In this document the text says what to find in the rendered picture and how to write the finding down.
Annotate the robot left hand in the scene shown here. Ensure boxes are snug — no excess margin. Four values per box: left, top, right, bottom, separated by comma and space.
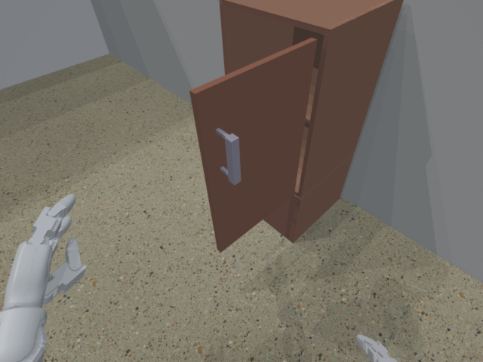
3, 194, 86, 311

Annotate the cupboard door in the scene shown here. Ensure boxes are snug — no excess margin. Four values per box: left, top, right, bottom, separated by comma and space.
189, 38, 317, 252

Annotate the robot right hand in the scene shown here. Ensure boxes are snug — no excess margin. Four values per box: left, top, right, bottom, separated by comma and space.
356, 334, 398, 362

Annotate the handle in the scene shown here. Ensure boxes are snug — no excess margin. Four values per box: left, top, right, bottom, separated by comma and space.
216, 128, 241, 185

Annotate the robot left forearm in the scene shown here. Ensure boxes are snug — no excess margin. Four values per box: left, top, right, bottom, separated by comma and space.
0, 306, 47, 362

